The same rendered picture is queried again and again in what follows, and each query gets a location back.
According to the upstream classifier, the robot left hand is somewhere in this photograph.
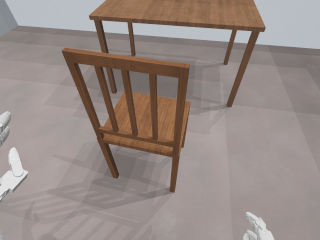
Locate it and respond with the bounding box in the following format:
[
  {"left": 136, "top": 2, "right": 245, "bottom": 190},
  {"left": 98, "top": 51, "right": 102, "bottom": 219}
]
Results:
[{"left": 0, "top": 111, "right": 28, "bottom": 203}]

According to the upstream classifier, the chair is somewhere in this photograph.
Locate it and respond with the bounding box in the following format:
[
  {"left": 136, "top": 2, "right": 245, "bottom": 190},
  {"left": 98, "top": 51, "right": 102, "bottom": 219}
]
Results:
[{"left": 62, "top": 48, "right": 191, "bottom": 193}]

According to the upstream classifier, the robot right hand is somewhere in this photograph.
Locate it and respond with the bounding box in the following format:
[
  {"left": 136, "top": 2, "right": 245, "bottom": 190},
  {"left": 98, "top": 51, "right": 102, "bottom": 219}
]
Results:
[{"left": 243, "top": 212, "right": 275, "bottom": 240}]

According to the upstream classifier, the table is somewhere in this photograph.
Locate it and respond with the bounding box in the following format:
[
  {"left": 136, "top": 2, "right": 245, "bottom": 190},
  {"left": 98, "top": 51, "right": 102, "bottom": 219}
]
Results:
[{"left": 89, "top": 0, "right": 266, "bottom": 107}]

